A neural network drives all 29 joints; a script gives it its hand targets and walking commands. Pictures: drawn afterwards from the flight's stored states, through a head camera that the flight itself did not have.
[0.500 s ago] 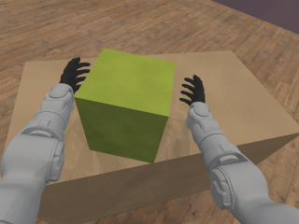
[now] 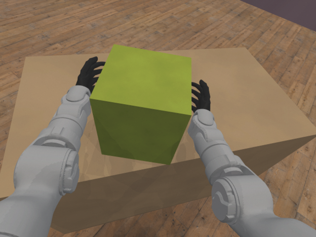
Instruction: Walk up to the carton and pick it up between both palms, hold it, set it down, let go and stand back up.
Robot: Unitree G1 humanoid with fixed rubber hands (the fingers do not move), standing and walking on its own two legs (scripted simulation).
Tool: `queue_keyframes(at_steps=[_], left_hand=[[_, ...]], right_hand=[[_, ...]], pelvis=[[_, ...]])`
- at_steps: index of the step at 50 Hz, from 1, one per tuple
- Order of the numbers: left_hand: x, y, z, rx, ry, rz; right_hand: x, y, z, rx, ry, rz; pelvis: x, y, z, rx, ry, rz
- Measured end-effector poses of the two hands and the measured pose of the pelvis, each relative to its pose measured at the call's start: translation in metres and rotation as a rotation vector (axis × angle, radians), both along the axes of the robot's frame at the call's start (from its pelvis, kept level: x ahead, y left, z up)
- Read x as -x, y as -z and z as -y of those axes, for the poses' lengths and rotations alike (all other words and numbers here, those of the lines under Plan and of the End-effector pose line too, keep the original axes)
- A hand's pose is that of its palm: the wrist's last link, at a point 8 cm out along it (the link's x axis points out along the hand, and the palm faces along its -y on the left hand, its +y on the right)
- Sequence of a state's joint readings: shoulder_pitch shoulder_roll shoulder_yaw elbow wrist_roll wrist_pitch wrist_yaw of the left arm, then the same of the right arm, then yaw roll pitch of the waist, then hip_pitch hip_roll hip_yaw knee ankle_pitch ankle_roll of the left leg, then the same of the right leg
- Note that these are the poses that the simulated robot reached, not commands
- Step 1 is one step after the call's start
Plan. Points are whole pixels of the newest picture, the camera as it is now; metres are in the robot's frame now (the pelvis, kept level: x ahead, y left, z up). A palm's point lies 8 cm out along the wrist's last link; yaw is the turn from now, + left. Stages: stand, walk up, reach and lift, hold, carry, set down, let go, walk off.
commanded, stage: reach and lift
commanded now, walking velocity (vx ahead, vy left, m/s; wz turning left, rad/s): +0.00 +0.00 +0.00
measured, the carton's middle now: (143, 108) +0.44 +0.00 +0.04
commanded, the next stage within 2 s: none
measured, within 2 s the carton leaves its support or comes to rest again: leaves its support in 0.56 s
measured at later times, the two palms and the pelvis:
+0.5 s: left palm (86, 88) +0.45 +0.15 +0.11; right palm (202, 112) +0.39 -0.15 +0.09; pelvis +0.00 +0.00 +0.00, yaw +0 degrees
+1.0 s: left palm (88, 90) +0.45 +0.14 +0.11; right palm (205, 116) +0.37 -0.15 +0.09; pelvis -0.01 -0.01 +0.00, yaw +0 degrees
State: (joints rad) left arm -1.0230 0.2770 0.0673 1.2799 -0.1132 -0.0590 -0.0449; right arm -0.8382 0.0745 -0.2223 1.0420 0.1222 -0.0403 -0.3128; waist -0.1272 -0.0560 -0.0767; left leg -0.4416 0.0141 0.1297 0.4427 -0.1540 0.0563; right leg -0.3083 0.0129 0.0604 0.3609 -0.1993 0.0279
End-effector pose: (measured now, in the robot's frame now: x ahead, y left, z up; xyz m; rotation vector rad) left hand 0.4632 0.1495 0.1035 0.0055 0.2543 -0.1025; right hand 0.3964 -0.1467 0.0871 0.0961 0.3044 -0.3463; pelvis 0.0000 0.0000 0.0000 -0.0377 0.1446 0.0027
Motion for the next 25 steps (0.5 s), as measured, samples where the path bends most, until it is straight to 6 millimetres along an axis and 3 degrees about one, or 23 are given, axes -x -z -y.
queue_keyframes(at_steps=[25], left_hand=[[0.0087,-0.0041,0.0036,0.011,0.007,0.039]], right_hand=[[0.0099,-0.0034,0.0008,0.057,-0.005,0.078]], pelvis=[[0.0027,-0.0007,0.001,-0.001,-0.001,0.04]])
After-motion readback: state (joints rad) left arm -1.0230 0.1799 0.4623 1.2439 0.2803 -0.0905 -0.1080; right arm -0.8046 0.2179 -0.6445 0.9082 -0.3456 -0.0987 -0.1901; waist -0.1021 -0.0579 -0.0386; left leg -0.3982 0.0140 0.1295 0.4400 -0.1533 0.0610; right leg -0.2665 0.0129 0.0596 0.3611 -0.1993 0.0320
